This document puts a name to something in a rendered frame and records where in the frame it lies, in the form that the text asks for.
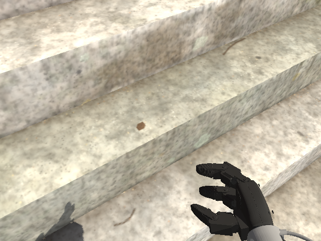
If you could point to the right robot forearm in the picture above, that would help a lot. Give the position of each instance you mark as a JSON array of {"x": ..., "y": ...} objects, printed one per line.
[{"x": 265, "y": 233}]

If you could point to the robot right hand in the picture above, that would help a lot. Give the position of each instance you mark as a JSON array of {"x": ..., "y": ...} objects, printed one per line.
[{"x": 241, "y": 194}]

